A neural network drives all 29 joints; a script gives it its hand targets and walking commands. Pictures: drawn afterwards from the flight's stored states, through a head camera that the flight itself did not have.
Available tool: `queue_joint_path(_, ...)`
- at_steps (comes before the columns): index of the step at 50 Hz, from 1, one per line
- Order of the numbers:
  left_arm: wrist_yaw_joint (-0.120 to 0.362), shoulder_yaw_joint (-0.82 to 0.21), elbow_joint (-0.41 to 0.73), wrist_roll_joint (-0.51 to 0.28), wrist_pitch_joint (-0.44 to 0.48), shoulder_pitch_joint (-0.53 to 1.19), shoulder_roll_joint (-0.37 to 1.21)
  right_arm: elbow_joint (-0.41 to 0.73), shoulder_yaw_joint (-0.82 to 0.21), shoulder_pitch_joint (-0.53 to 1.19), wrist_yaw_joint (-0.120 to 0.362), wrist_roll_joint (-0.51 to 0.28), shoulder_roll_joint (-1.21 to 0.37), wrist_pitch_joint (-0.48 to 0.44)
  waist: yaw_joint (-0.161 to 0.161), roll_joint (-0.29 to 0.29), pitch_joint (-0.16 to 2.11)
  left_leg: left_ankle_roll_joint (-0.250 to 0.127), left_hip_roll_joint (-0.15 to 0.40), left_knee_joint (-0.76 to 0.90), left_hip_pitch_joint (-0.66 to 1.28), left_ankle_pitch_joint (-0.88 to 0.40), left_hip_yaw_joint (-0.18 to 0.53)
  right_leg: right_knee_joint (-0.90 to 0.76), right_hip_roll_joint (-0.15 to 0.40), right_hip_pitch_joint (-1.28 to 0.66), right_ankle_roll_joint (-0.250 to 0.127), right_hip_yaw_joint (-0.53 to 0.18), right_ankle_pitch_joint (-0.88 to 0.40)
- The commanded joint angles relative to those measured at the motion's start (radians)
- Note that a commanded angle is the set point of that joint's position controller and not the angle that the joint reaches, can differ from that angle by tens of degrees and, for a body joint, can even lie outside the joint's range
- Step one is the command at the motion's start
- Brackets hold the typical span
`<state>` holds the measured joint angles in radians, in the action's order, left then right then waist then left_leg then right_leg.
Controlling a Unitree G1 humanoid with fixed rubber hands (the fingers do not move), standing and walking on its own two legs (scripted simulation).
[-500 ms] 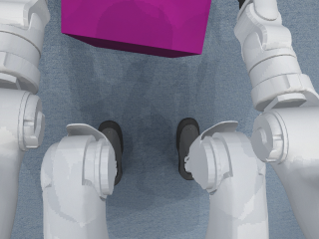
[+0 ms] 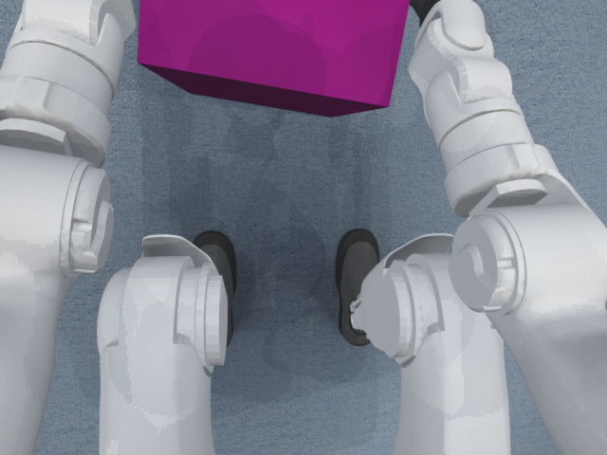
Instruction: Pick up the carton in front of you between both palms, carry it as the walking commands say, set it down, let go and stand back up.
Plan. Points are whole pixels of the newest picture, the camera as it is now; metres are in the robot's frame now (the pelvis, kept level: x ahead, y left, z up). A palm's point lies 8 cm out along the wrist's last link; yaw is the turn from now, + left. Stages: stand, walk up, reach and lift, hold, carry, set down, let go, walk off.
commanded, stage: reach and lift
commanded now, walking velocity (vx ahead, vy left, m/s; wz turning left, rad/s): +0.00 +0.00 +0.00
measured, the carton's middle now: (277, 3) +0.55 +0.04 -0.25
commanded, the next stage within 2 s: none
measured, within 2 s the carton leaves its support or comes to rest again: leaves its support in 0.18 s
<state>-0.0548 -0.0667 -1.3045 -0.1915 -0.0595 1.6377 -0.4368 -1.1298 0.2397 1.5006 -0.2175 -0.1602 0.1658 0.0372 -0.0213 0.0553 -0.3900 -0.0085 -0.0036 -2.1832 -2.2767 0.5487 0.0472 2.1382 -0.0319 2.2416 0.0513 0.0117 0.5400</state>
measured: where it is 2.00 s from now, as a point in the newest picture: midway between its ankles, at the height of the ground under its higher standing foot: (288, 308)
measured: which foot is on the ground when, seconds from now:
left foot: down 0.00-1.00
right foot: down 0.00-1.00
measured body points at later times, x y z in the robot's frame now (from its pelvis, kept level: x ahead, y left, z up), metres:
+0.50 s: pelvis +0.01 -0.01 +0.04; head +0.30 +0.05 +0.38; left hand +0.53 +0.20 -0.05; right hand +0.54 -0.10 -0.04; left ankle +0.11 +0.12 -0.34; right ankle +0.13 -0.13 -0.34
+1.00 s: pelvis +0.03 -0.02 +0.16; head +0.26 +0.03 +0.54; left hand +0.49 +0.19 +0.09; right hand +0.52 -0.11 +0.10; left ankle +0.11 +0.12 -0.34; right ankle +0.13 -0.13 -0.34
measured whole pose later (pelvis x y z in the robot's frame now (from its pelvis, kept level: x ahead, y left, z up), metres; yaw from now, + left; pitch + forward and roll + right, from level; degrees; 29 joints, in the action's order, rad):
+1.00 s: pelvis +0.03 -0.02 +0.16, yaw +5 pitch +41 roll +0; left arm -0.02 0.34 -0.67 0.20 -0.42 0.94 -0.05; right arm -0.56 0.50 0.90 -0.08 0.19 -0.10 0.37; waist -0.01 0.04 0.20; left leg 0.03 -0.04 -1.65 -1.87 0.50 0.05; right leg 1.66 -0.08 1.85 0.04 -0.06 0.53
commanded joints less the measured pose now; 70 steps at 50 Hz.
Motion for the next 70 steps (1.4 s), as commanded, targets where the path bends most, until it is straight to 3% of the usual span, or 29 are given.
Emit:
queue_joint_path(1,0.252,-0.011,0.137,0.094,-0.074,0.38,0.871,0.212,-0.157,0.55,0.267,0.059,-0.755,0.072,0.022,-0.124,1.04,-0.01,-0.067,0.178,0.521,-0.183,-0.027,-0.06,-0.105,-0.458,-0.02,0.074,-0.175)
queue_joint_path(4,0.269,-0.095,0.289,0.035,-0.068,0.387,1.017,0.29,-0.199,0.551,0.3,0.023,-0.875,0.089,0.012,-0.092,1.157,-0.006,-0.09,0.179,0.557,-0.317,-0.04,-0.062,-0.12,-0.513,-0.011,0.096,-0.298)
queue_joint_path(5,0.275,-0.039,0.321,0.031,-0.073,0.355,1.002,0.399,-0.265,0.588,0.307,-0.024,-0.851,0.086,0.093,-0.099,1.265,-0.005,-0.088,0.142,0.576,-0.366,-0.08,-0.05,-0.11,-0.565,-0.015,0.081,-0.334)
queue_joint_path(6,0.273,-0.095,0.333,0.002,-0.082,0.423,1.045,0.377,-0.218,0.596,0.307,0.0,-0.902,0.099,0.016,-0.088,1.313,-0.014,-0.092,0.162,0.656,-0.402,-0.044,-0.051,-0.112,-0.58,-0.011,0.105,-0.377)
queue_joint_path(8,0.283,-0.132,0.461,-0.005,-0.089,0.469,1.073,0.331,-0.216,0.504,0.313,-0.017,-0.996,0.131,0.044,-0.145,1.437,0.011,-0.093,0.156,0.707,-0.44,-0.078,-0.057,-0.116,-0.644,-0.023,0.094,-0.425)
queue_joint_path(10,0.28,-0.154,0.581,-0.024,-0.106,0.491,1.099,0.366,-0.265,0.482,0.319,-0.018,-1.036,0.157,-0.015,-0.095,1.63,0.009,-0.093,0.167,0.798,-0.513,-0.067,-0.056,-0.129,-0.659,-0.01,0.121,-0.468)
queue_joint_path(13,0.256,-0.263,0.834,-0.081,-0.14,0.518,1.202,0.683,-0.362,0.54,0.318,-0.081,-1.118,0.193,0.046,-0.201,2.057,0.029,-0.105,0.155,1.138,-0.726,-0.091,-0.074,-0.132,-0.687,-0.013,0.106,-0.526)
queue_joint_path(20,0.266,-0.041,0.47,0.183,-0.243,0.138,1.291,0.422,-0.245,0.343,0.346,0.169,-1.181,0.281,0.054,-0.116,1.422,0.007,-0.138,0.364,0.643,-0.193,-0.128,-0.274,-0.149,-0.497,-0.015,0.103,-0.147)
queue_joint_path(22,0.269,-0.095,0.641,0.146,-0.225,0.227,1.318,0.459,-0.27,0.335,0.345,0.119,-1.199,0.282,0.074,-0.159,1.545,0.019,-0.132,0.401,0.714,-0.272,-0.113,-0.299,-0.149,-0.558,-0.023,0.073,-0.245)
queue_joint_path(28,0.305,0.095,0.424,0.231,-0.266,0.101,1.361,0.396,-0.134,0.284,0.34,0.277,-1.16,0.297,-0.013,-0.037,1.365,0.003,-0.148,0.499,0.658,-0.134,-0.107,-0.447,-0.147,-0.58,-0.015,0.095,-0.099)
queue_joint_path(30,0.304,0.009,0.552,0.205,-0.255,0.228,1.362,0.405,-0.163,0.314,0.337,0.234,-1.181,0.3,0.002,-0.154,1.49,0.016,-0.146,0.512,0.717,-0.13,-0.115,-0.44,-0.149,-0.625,-0.036,0.073,-0.127)
queue_joint_path(32,0.302,0.021,0.493,0.218,-0.27,0.234,1.38,0.363,-0.115,0.296,0.348,0.279,-1.174,0.301,-0.079,-0.164,1.463,0.02,-0.146,0.56,0.76,-0.058,-0.09,-0.479,-0.148,-0.611,-0.053,0.096,-0.057)
queue_joint_path(33,0.298,0.036,0.526,0.216,-0.272,0.198,1.359,0.433,-0.142,0.294,0.347,0.244,-1.177,0.3,-0.001,-0.151,1.466,0.016,-0.151,0.585,0.806,-0.067,-0.071,-0.443,-0.147,-0.571,-0.045,0.099,-0.077)
queue_joint_path(34,0.295,0.059,0.396,0.27,-0.303,0.113,1.399,0.366,-0.109,0.287,0.357,0.278,-1.162,0.305,-0.036,-0.197,1.425,0.017,-0.141,0.591,0.808,-0.066,-0.07,-0.475,-0.147,-0.584,-0.051,0.085,-0.072)
queue_joint_path(40,0.289,0.034,0.509,0.277,-0.313,0.027,1.452,0.433,-0.236,0.221,0.408,0.231,-1.285,0.354,0.069,-0.106,1.551,0.004,-0.151,0.668,0.991,-0.216,-0.094,-0.556,-0.151,-0.681,-0.009,0.065,-0.147)
queue_joint_path(41,0.285,0.023,0.531,0.264,-0.319,0.079,1.497,0.439,-0.23,0.222,0.421,0.229,-1.261,0.356,0.002,-0.13,1.599,0.018,-0.147,0.666,1.003,-0.172,-0.109,-0.592,-0.159,-0.717,-0.018,0.083,-0.114)
queue_joint_path(42,0.289,0.033,0.577,0.269,-0.317,0.013,1.461,0.464,-0.314,0.215,0.419,0.188,-1.309,0.369,0.112,-0.058,1.622,0.004,-0.153,0.697,1.049,-0.24,-0.114,-0.599,-0.163,-0.755,0.005,0.077,-0.144)
queue_joint_path(47,0.293,-0.126,0.741,0.188,-0.311,-0.021,1.486,0.496,-0.368,0.046,0.403,0.181,-1.326,0.363,0.019,-0.082,1.654,0.024,-0.162,0.731,1.13,-0.354,-0.1,-0.659,-0.162,-0.915,0.002,0.064,-0.263)
queue_joint_path(48,0.292,-0.134,0.722,0.193,-0.311,-0.058,1.488,0.421,-0.384,-0.025,0.398,0.163,-1.342,0.361,0.075,-0.086,1.633,0.027,-0.157,0.735,1.134,-0.383,-0.114,-0.684,-0.157,-0.943,0.008,0.039,-0.303)
queue_joint_path(50,0.31,-0.147,0.757,0.158,-0.292,-0.124,1.511,0.552,-0.432,-0.068,0.383,0.156,-1.345,0.343,-0.012,-0.029,1.639,0.024,-0.163,0.753,1.164,-0.381,-0.09,-0.736,-0.161,-1.02,0.003,0.053,-0.317)
queue_joint_path(51,0.31,-0.201,0.778,0.154,-0.296,-0.171,1.545,0.62,-0.484,-0.059,0.379,0.126,-1.371,0.321,0.041,-0.092,1.711,0.032,-0.164,0.773,1.194,-0.431,-0.094,-0.721,-0.155,-1.061,0.007,0.049,-0.368)
queue_joint_path(59,0.296,-0.109,0.664,0.229,-0.278,-0.33,1.514,0.509,-0.439,-0.265,0.361,0.202,-1.344,0.319,-0.007,-0.035,1.331,0.013,-0.158,0.942,1.174,-0.294,-0.062,-0.919,-0.141,-1.175,-0.014,-0.01,-0.282)
queue_joint_path(60,0.289,-0.148,0.712,0.225,-0.267,-0.369,1.528,0.548,-0.471,-0.246,0.361,0.153,-1.383,0.302,0.091,-0.098,1.386,0.008,-0.165,0.961,1.287,-0.389,-0.058,-0.917,-0.143,-1.138,-0.002,-0.023,-0.326)
queue_joint_path(64,0.286,-0.057,0.648,0.298,-0.264,-0.421,1.475,0.403,-0.369,-0.398,0.358,0.275,-1.336,0.321,0.011,-0.049,1.136,-0.001,-0.167,1.044,1.309,-0.228,-0.038,-1.024,-0.142,-1.208,-0.014,-0.026,-0.204)
queue_joint_path(65,0.29,-0.066,0.683,0.28,-0.267,-0.4,1.434,0.382,-0.369,-0.4,0.365,0.248,-1.334,0.323,0.071,-0.051,1.115,-0.006,-0.152,1.071,1.326,-0.219,-0.051,-1.037,-0.131,-1.185,-0.009,-0.027,-0.184)
queue_joint_path(66,0.286,-0.097,0.682,0.274,-0.27,-0.432,1.534,0.405,-0.326,-0.451,0.361,0.271,-1.355,0.318,-0.021,-0.107,1.136,0.003,-0.154,1.096,1.384,-0.257,-0.038,-1.076,-0.139,-1.255,-0.029,-0.049,-0.228)
queue_joint_path(67,0.28,-0.089,0.7,0.259,-0.266,-0.456,1.471,0.45,-0.42,-0.399,0.371,0.221,-1.348,0.313,0.081,-0.046,1.172,-0.003,-0.145,1.108,1.438,-0.334,-0.029,-1.054,-0.13,-1.272,-0.018,-0.039,-0.278)
queue_joint_path(69,0.282,-0.147,0.73,0.236,-0.257,-0.507,1.546,0.542,-0.488,-0.39,0.376,0.192,-1.392,0.294,0.063,-0.037,1.234,0.002,-0.155,1.119,1.526,-0.429,-0.028,-1.103,-0.131,-1.386,-0.013,-0.05,-0.357)
queue_joint_path(70,0.283,-0.168,0.738,0.229,-0.259,-0.498,1.586,0.517,-0.45,-0.474,0.384,0.231,-1.365,0.295,-0.011,-0.093,1.28,0.012,-0.145,1.148,1.573,-0.408,-0.007,-1.116,-0.124,-1.414,-0.03,-0.054,-0.358)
